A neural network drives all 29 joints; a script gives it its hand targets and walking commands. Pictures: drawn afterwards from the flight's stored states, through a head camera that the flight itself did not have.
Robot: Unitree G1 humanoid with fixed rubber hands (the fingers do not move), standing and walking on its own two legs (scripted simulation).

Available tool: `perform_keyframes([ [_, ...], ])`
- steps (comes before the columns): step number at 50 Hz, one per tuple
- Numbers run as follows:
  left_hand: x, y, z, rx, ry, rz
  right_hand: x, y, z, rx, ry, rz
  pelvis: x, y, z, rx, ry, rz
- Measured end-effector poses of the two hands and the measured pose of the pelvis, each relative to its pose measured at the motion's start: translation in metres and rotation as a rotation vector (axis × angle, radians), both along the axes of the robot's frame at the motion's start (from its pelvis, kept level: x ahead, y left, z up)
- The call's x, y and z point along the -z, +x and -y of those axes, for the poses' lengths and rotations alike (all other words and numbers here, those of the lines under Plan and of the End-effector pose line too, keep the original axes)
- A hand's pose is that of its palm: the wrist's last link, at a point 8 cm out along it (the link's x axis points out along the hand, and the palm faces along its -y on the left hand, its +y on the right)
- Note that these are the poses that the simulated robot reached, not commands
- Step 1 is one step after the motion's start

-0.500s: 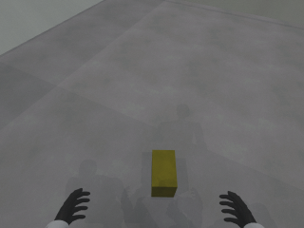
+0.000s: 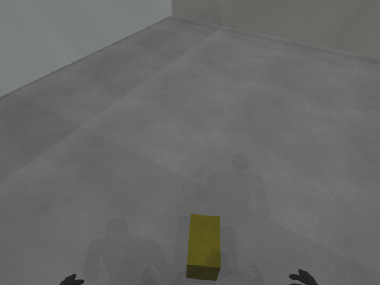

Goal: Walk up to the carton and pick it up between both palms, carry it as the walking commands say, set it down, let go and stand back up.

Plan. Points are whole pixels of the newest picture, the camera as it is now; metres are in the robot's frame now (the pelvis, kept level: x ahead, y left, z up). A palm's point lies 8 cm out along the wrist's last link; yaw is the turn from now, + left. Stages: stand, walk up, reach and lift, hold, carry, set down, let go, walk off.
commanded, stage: stand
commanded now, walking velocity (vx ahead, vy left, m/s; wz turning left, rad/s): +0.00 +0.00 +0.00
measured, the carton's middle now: (203, 247) +0.46 -0.06 -0.66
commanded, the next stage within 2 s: none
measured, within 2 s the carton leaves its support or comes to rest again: neither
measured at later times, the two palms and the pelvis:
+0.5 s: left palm out of the picture +0.07 +0.29 -0.10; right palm out of the picture +0.08 -0.24 -0.09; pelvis -0.03 +0.02 +0.00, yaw -1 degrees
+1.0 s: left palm out of the picture +0.01 +0.32 -0.10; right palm out of the picture +0.01 -0.23 -0.09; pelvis -0.08 +0.04 +0.01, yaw -2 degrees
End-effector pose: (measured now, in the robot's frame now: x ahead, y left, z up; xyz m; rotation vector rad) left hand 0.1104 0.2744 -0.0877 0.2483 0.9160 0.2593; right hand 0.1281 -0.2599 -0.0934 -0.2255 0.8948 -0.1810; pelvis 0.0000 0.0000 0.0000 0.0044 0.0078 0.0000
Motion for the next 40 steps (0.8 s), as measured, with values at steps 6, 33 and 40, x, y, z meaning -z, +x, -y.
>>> perform_keyframes([
  [6,0.008,-0.004,0.003,-0.003,-0.016,-0.022,-0.001,-0.002,0.001,0.0,-0.024,-0.02,0.0,0.001,0.0,-0.001,0.0,-0.002],
  [33,0.012,-0.059,-0.023,0.022,-0.041,-0.078,-0.004,-0.073,-0.022,0.031,-0.033,-0.049,-0.007,-0.044,-0.029,0.018,-0.012,0.058],
  [40,0.013,-0.077,-0.033,0.03,-0.035,-0.098,-0.005,-0.095,-0.024,0.037,-0.043,-0.065,-0.007,-0.058,-0.037,0.022,-0.011,0.071],
])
